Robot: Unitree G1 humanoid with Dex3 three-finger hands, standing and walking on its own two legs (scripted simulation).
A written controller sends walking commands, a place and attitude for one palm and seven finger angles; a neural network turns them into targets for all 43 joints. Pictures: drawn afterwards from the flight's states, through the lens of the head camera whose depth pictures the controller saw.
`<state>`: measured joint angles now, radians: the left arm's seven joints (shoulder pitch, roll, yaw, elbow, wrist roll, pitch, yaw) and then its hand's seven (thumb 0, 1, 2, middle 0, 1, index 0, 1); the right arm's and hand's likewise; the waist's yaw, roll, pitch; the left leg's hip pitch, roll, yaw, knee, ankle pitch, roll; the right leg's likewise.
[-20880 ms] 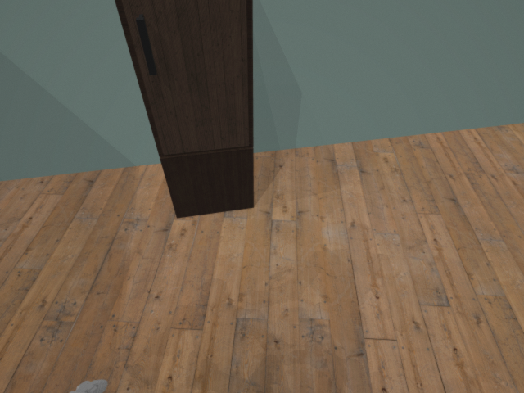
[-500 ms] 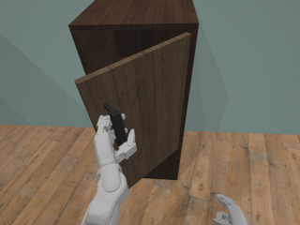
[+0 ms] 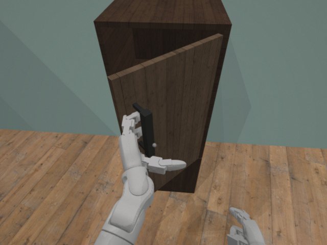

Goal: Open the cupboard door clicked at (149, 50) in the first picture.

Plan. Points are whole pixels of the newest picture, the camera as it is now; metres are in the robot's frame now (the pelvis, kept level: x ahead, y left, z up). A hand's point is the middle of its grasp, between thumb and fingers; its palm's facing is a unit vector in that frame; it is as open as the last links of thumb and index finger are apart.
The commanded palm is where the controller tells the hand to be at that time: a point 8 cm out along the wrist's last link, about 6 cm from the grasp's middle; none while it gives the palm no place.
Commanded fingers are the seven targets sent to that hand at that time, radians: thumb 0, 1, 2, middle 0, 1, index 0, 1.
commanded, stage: open thumb and fingers to let go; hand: left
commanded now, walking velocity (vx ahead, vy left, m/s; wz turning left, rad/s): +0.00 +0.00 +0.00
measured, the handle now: (143, 131) +0.37 +0.08 +0.10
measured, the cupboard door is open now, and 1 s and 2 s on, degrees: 44 44 44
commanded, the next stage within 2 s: slide the hand sideways off the handle in 0.10 s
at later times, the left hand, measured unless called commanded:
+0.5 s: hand (150, 153) +0.29 +0.06 +0.11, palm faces -0.08 -1.00 -0.01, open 16.5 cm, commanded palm +0.26 +0.09 +0.10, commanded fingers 0.00 -0.50 0.30 -0.15 -0.30 -0.15 -0.30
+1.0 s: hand (131, 173) +0.24 +0.09 +0.11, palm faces +0.00 -1.00 -0.01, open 16.3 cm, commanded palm +0.21 +0.14 +0.10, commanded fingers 0.00 -0.50 0.30 -0.15 -0.30 -0.15 -0.30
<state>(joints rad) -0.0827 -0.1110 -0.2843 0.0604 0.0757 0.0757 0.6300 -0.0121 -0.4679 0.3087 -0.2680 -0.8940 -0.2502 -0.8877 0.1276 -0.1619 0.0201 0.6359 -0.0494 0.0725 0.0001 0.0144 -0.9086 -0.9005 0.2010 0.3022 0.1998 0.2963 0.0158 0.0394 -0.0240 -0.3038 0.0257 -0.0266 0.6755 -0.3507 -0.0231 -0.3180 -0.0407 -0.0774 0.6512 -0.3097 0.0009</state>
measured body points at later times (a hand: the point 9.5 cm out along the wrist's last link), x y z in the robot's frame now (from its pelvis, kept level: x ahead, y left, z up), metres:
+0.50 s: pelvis -0.02 +0.00 +0.00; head -0.03 -0.02 +0.45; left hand +0.29 +0.11 +0.12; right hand +0.15 -0.21 -0.10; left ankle +0.01 +0.13 -0.72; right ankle +0.02 -0.12 -0.72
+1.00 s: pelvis +0.02 -0.01 +0.00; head +0.02 -0.02 +0.45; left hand +0.24 +0.15 +0.11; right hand +0.22 -0.22 -0.07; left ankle +0.01 +0.13 -0.72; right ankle +0.02 -0.12 -0.72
